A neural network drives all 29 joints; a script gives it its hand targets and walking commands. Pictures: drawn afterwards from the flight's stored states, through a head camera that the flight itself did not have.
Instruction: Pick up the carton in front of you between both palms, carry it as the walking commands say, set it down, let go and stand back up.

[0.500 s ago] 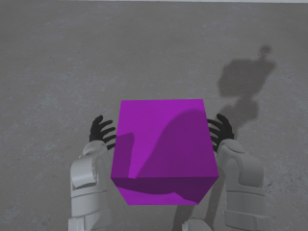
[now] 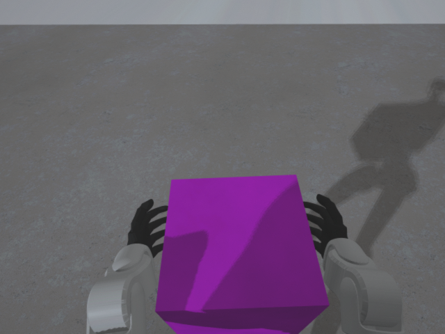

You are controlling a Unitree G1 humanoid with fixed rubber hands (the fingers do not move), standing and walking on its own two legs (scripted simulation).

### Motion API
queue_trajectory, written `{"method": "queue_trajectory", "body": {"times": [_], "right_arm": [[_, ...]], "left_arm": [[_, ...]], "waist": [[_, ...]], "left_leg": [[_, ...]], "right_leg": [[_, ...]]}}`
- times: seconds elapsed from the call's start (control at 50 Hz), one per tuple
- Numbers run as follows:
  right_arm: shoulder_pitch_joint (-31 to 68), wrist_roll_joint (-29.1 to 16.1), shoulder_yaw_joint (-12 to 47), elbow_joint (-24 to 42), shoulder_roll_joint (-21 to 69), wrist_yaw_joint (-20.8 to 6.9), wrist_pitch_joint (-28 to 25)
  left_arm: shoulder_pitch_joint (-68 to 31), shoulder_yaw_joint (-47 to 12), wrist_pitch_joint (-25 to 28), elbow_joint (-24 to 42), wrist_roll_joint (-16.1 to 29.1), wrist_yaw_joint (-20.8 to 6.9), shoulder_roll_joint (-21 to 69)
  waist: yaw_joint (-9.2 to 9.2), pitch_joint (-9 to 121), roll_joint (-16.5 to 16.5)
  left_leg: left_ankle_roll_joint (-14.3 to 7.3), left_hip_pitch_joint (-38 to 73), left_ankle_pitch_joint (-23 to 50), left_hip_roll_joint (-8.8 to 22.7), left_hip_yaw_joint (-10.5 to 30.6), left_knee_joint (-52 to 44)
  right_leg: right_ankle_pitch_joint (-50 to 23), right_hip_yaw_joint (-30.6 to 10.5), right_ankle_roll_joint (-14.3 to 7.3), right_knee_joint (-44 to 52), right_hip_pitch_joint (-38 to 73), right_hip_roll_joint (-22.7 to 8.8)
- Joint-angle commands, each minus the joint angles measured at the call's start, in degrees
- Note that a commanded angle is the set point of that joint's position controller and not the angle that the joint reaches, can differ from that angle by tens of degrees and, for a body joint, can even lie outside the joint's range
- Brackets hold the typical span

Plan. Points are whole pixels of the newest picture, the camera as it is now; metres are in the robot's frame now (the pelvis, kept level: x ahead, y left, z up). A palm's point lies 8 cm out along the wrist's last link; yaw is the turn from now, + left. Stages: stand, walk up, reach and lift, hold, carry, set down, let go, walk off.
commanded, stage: carry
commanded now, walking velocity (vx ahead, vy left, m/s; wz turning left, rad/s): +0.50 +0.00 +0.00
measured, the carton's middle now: (236, 263) +0.26 +0.01 +0.00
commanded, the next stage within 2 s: none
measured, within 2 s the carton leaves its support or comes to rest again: neither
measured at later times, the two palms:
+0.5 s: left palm (155, 137) +0.54 +0.19 +0.07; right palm (287, 139) +0.50 -0.11 +0.08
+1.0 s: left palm (170, 104) +0.68 +0.18 +0.07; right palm (283, 100) +0.68 -0.12 +0.07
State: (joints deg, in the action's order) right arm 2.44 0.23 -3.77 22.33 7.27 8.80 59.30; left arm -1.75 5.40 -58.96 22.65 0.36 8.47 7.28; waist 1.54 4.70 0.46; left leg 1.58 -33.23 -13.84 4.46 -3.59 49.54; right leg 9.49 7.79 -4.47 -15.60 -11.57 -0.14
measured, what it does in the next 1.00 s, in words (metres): walks ahead: left foot, then right foot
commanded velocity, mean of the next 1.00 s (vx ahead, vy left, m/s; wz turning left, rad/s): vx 0.16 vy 0.00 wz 0.00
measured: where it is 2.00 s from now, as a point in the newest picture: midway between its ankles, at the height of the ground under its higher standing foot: (233, 308)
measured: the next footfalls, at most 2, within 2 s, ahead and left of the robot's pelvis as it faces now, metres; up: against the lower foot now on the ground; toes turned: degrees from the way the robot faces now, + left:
left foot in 0.24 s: +0.35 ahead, +0.15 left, +0.00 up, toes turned +8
right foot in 0.68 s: +0.53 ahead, -0.08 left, +0.00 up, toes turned -13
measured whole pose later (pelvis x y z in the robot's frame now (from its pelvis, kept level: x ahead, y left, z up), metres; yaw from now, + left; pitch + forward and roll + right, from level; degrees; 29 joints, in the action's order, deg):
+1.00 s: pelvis +0.45 +0.03 -0.02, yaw +0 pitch +5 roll -1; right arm -4.8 1.0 -2.0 31.7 7.8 8.5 65.1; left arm 4.9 2.4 -64.0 30.7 -0.4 8.2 7.8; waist 0.5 7.2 -2.0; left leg 2.2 -5.6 -25.1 4.4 -6.5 27.3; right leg 11.5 13.1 -2.6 -30.1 -22.8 -2.8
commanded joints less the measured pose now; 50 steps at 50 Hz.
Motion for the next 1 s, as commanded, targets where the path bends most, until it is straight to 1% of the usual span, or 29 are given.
{"method": "queue_trajectory", "body": {"times": [0.0,0.1,0.16,0.18,0.2,0.22,0.24,0.26,0.28,0.3,0.32,0.34,0.36,0.4,0.44,0.5,0.58,0.62,0.64,0.66,0.68,0.7,0.72,0.74,0.76,0.8,0.88,0.92,0.98], "right_arm": [[14.49,-6.82,31.71,10.04,45.42,-0.16,0.32],[11.58,-7.22,33.07,13.87,38.59,-0.40,4.13],[10.76,-7.91,32.46,13.98,35.03,-0.39,5.64],[10.24,-7.97,31.91,13.61,34.17,-0.33,5.96],[9.27,-7.79,31.23,12.83,33.47,-0.22,6.20],[7.95,-7.41,30.32,11.71,32.74,-0.06,6.40],[6.61,-6.75,29.37,11.10,31.50,0.16,6.54],[7.61,-7.03,29.20,10.01,32.06,0.23,6.41],[6.97,-7.67,29.48,10.22,34.03,-0.13,6.21],[8.57,-8.13,30.02,10.84,36.27,-0.67,5.79],[10.21,-8.60,31.06,11.19,38.52,-1.33,5.31],[11.80,-9.00,32.20,11.54,40.18,-1.94,4.74],[13.36,-9.37,33.04,11.60,40.82,-2.46,4.21],[13.23,-10.08,34.02,11.30,40.98,-3.31,3.44],[12.24,-10.46,34.35,11.34,39.88,-3.74,3.01],[10.93,-10.67,33.95,12.17,38.12,-3.62,2.94],[7.92,-9.38,32.11,13.27,35.58,-2.36,4.01],[7.71,-8.29,31.20,13.17,34.05,-1.60,4.84],[7.76,-7.85,30.82,12.94,33.26,-1.25,5.26],[8.02,-7.40,30.56,12.63,32.43,-0.89,5.64],[7.87,-7.11,30.37,12.34,31.36,-0.49,6.09],[7.86,-7.44,30.93,13.08,31.22,-0.19,6.62],[8.00,-8.02,31.60,14.25,31.74,-0.29,7.07],[9.36,-8.56,32.42,14.57,33.32,-0.52,7.08],[10.58,-8.94,33.17,14.66,35.16,-0.82,6.82],[12.05,-9.18,33.78,14.68,37.73,-1.50,6.08],[10.72,-9.58,34.34,15.50,38.65,-1.90,4.95],[9.25,-9.02,33.78,15.14,38.12,-1.82,4.75],[8.05,-8.27,33.02,14.84,36.98,-1.81,4.76]], "left_arm": [[-16.24,-34.26,-0.97,12.24,11.21,-2.91,43.02],[-10.68,-33.10,-4.09,13.66,9.08,-2.32,35.49],[-10.12,-32.69,-5.47,13.82,8.61,-1.37,32.51],[-10.34,-32.78,-5.84,13.82,8.63,-1.09,31.91],[-10.59,-32.99,-6.22,13.85,8.63,-0.83,31.37],[-10.49,-33.06,-6.54,13.61,8.48,-0.56,30.72],[-10.90,-33.15,-6.95,13.88,8.46,-0.34,29.94],[-11.41,-33.93,-7.24,14.88,8.74,-0.41,30.16],[-12.79,-35.06,-7.16,14.80,9.40,-0.69,31.39],[-13.39,-35.41,-6.79,13.85,9.37,-1.17,34.41],[-13.41,-35.40,-6.20,12.77,9.05,-1.67,36.97],[-13.37,-34.96,-5.61,11.57,8.55,-2.06,39.18],[-13.26,-34.59,-4.99,10.52,7.79,-2.25,40.36],[-11.69,-34.06,-3.95,9.25,6.34,-2.21,41.26],[-10.47,-33.79,-3.35,8.87,5.41,-1.78,41.31],[-10.28,-34.23,-3.31,10.56,5.58,-1.05,40.33],[-10.42,-35.10,-4.75,13.71,7.47,-0.64,37.12],[-10.24,-34.69,-5.65,13.67,7.93,-0.53,34.92],[-9.86,-34.28,-6.05,13.48,7.90,-0.48,33.96],[-9.62,-33.64,-6.48,13.31,7.73,-0.43,32.91],[-9.66,-32.85,-6.90,13.37,7.68,-0.37,31.43],[-9.84,-32.45,-7.10,12.43,7.79,-0.35,31.38],[-8.67,-32.24,-6.89,11.35,8.16,-0.40,32.48],[-8.83,-32.14,-6.73,10.95,8.06,-0.66,34.18],[-9.71,-32.10,-6.52,10.91,8.07,-1.04,35.96],[-10.64,-32.55,-5.80,11.34,8.36,-1.81,38.31],[-10.23,-33.95,-4.81,13.46,9.16,-2.13,39.45],[-9.74,-34.56,-4.76,13.96,9.05,-2.01,38.89],[-9.50,-35.12,-4.85,14.46,8.96,-1.89,37.84]], "waist": [[-0.72,12.87,7.35],[-0.34,6.49,8.47],[-0.28,3.60,9.04],[-0.62,4.34,8.81],[-1.43,6.10,7.16],[-2.24,9.59,4.45],[-3.20,12.95,-4.93],[-3.07,15.79,-19.14],[-2.93,14.25,-16.55],[-2.82,13.27,-12.36],[-2.68,12.96,-5.47],[-2.37,11.23,-2.32],[-2.03,10.96,-2.86],[-1.98,10.51,-4.75],[-1.92,10.19,-6.82],[-1.90,9.33,-9.05],[-2.26,8.49,-9.73],[-2.10,7.86,-8.63],[-1.66,7.36,-7.00],[-1.48,8.14,-6.09],[-1.79,10.38,-1.16],[-1.71,14.27,4.13],[-1.51,16.21,9.44],[-1.71,16.33,9.76],[-2.00,16.22,8.09],[-1.74,15.31,6.52],[-1.48,18.30,1.20],[-1.57,18.23,-0.19],[-1.61,16.51,-0.99]], "left_leg": [[0.94,-2.79,5.05,-0.14,-3.11,-8.79],[-0.20,-1.50,10.65,-1.15,-6.04,-17.76],[-1.57,3.67,11.11,-1.48,-7.65,-21.56],[-2.20,8.69,9.84,-2.40,-9.18,-22.53],[-2.59,16.60,7.98,-4.44,-11.64,-24.57],[-2.98,28.43,4.74,-3.72,-10.20,-23.91],[-5.82,37.05,-3.85,8.42,8.49,-29.11],[-13.30,47.71,-7.28,20.70,32.24,-35.84],[-14.20,43.77,-1.60,20.74,33.62,-37.62],[-13.78,39.47,3.01,19.04,27.99,-37.34],[-12.47,35.89,2.47,17.81,22.83,-37.12],[-10.94,30.20,5.42,16.59,17.72,-38.28],[-9.33,27.05,6.78,15.08,12.66,-39.31],[-8.49,24.72,12.35,12.94,6.11,-39.84],[-8.73,25.37,17.96,11.86,2.52,-39.40],[-7.77,26.33,27.73,10.41,-2.53,-36.68],[-6.67,27.97,34.27,9.41,-5.53,-32.64],[-5.35,28.13,32.77,8.25,-6.71,-28.06],[-3.80,26.98,30.70,7.28,-7.38,-24.99],[-2.15,23.73,27.32,6.83,-6.69,-22.46],[0.19,18.97,16.35,5.16,-6.62,-18.60],[1.24,14.21,2.88,2.91,-3.37,-17.19],[1.52,14.04,-7.35,1.61,-3.07,-17.44],[1.37,15.71,-9.77,1.26,-2.40,-18.63],[1.06,17.66,-9.57,0.90,-1.91,-22.73],[0.81,21.43,-2.07,1.26,-1.64,-28.74],[0.77,25.71,18.21,3.39,-1.54,-22.77],[0.79,25.21,21.11,3.75,-1.42,-21.98],[0.66,25.00,21.70,3.91,-1.47,-22.40]], "right_leg": [[-17.79,-9.00,-3.35,5.07,15.38,-13.02],[-23.44,-5.43,-2.01,4.42,15.58,-12.57],[-24.44,-4.48,-1.02,2.34,14.19,-13.08],[-27.08,-3.23,-0.50,-1.44,12.84,-12.85],[-29.07,-0.41,0.59,-8.50,10.10,-11.23],[-25.68,1.38,2.09,-18.28,3.63,-9.17],[-12.10,2.91,4.40,-33.54,-6.37,-5.68],[12.92,0.14,5.82,-48.18,-23.33,1.40],[17.66,-7.18,4.38,-55.94,-26.64,-1.44],[16.40,-8.04,3.13,-58.39,-27.03,-3.81],[13.03,-8.83,2.55,-57.08,-26.24,-6.02],[9.93,-8.90,2.64,-52.75,-23.99,-7.56],[8.21,-7.82,3.00,-48.80,-21.34,-7.83],[6.91,-4.74,4.04,-41.40,-18.15,-6.46],[5.60,-2.62,5.13,-34.53,-17.66,-5.43],[0.96,-0.06,5.65,-24.79,-15.99,-4.33],[-5.25,2.39,5.86,-17.86,-12.69,-2.84],[-9.40,3.90,5.74,-11.27,-8.79,-2.17],[-15.48,4.12,5.91,-5.05,-4.75,-2.54],[-19.97,1.86,5.60,-3.74,1.56,-5.23],[-39.69,-4.41,4.47,-7.11,8.89,-11.98],[-53.62,-9.75,-1.08,-11.65,17.61,-17.68],[-50.53,-13.19,-3.70,-9.58,17.21,-19.09],[-46.55,-13.35,-3.93,-7.90,15.28,-18.68],[-43.44,-11.51,-3.11,-7.98,14.01,-17.03],[-38.79,-6.97,-0.18,-10.17,11.90,-13.16],[-40.65,-3.71,0.33,-15.26,9.14,-10.76],[-40.65,-2.96,0.24,-16.10,8.51,-10.41],[-37.99,-2.36,0.52,-16.53,6.57,-10.03]]}}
